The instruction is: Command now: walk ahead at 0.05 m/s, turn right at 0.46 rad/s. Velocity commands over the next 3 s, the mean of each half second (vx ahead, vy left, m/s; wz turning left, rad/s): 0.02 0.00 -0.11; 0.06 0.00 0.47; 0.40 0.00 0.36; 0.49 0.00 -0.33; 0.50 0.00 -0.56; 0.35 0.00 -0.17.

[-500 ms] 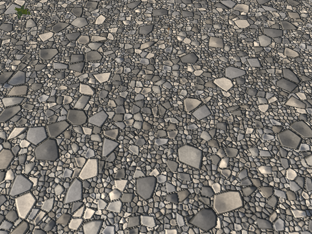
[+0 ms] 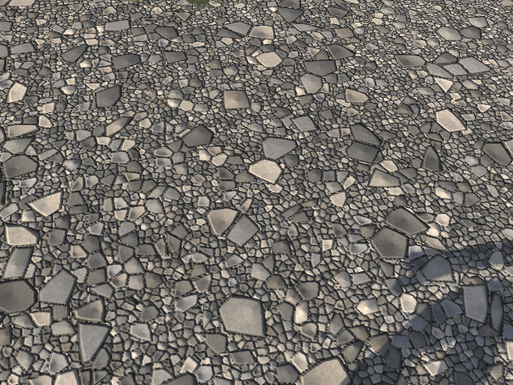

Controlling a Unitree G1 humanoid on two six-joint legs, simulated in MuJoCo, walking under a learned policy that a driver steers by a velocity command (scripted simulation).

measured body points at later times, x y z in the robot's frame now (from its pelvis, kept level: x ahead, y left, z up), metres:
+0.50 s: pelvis +0.02 -0.03 +0.00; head +0.03 -0.03 +0.45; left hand +0.18 +0.22 -0.10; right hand +0.12 -0.32 -0.12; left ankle +0.05 +0.11 -0.73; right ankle +0.01 -0.14 -0.73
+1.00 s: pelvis +0.04 +0.02 +0.02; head +0.06 +0.06 +0.46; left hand +0.12 +0.34 -0.09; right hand +0.23 -0.22 -0.07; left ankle +0.03 +0.09 -0.73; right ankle +0.11 -0.15 -0.68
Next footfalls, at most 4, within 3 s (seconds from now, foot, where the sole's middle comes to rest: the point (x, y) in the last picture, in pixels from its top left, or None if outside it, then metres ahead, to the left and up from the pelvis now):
0.22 right None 0.05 -0.14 -0.77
1.22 right None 0.22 -0.08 -0.77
1.66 left None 0.36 0.29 -0.77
2.16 right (215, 286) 0.72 0.12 -0.77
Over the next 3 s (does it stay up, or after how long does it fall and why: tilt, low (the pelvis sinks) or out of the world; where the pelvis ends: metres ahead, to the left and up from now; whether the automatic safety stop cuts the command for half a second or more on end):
stays up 0.96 0.22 0.01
